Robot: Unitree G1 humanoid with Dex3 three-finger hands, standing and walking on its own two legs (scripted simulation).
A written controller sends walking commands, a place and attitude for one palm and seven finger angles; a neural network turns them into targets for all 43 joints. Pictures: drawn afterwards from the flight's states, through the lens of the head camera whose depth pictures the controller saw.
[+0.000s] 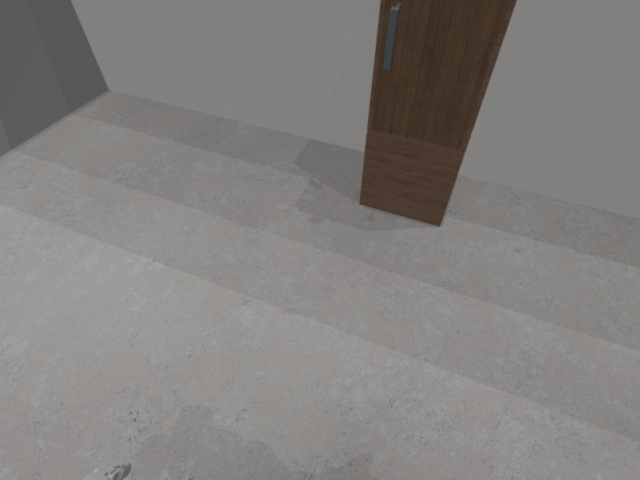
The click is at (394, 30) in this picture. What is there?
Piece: cupboard door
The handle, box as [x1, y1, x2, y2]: [383, 3, 400, 69]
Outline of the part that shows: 399,3 395,7 390,8 383,68 389,69 393,59 392,55 400,7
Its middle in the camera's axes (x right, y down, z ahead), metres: +0.22 -0.62 +1.19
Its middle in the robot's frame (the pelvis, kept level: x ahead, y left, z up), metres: +1.32 -0.16 +0.01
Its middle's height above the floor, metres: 0.78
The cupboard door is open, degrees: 0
